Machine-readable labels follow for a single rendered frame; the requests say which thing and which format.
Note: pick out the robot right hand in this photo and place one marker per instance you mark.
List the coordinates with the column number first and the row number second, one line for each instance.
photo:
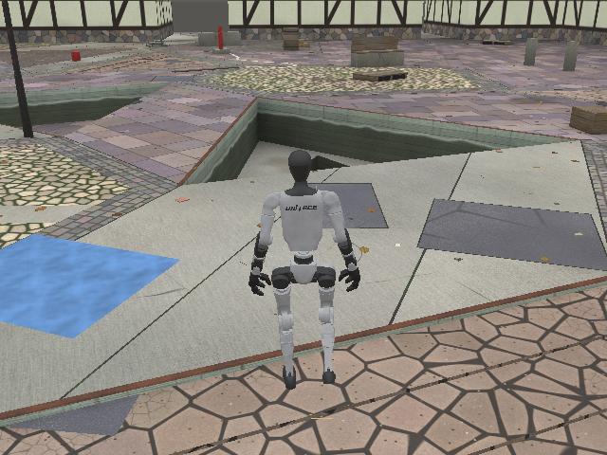
column 353, row 276

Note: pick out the robot left thigh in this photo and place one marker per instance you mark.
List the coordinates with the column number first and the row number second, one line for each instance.
column 281, row 282

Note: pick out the robot right forearm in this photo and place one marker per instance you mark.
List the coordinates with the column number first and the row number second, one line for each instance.
column 347, row 253

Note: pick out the robot left forearm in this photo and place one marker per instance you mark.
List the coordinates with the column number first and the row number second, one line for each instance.
column 259, row 256

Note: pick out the robot left upper arm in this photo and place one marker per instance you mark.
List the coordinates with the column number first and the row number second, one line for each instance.
column 272, row 201

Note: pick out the robot right upper arm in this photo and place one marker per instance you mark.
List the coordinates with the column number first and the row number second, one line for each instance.
column 330, row 199

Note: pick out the robot left hand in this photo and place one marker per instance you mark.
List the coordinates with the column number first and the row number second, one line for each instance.
column 253, row 281

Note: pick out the robot torso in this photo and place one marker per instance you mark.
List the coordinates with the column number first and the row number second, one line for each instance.
column 302, row 218

